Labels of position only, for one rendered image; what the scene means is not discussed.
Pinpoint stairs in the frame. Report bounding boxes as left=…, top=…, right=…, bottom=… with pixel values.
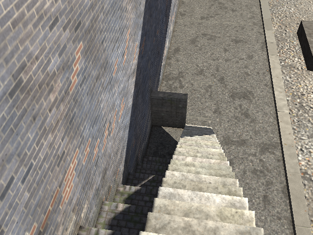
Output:
left=139, top=124, right=264, bottom=235

